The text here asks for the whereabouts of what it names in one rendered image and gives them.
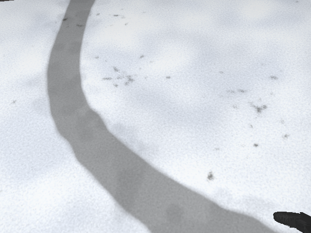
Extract right robot hand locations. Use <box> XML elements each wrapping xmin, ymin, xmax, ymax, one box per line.
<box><xmin>273</xmin><ymin>212</ymin><xmax>311</xmax><ymax>233</ymax></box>

